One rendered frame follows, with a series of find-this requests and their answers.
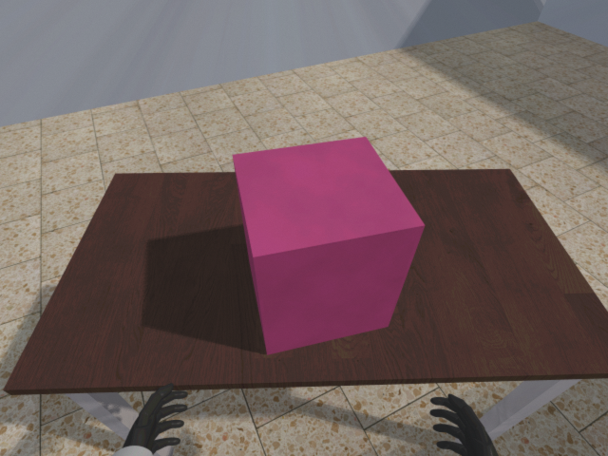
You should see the carton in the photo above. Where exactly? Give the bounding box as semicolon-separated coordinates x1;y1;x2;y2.
233;137;425;355

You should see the table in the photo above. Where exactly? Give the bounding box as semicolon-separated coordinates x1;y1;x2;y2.
3;169;608;456

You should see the robot right hand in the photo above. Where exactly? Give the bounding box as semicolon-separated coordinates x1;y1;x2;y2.
430;394;499;456

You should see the robot left hand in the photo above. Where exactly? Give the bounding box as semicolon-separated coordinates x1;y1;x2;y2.
123;383;188;454

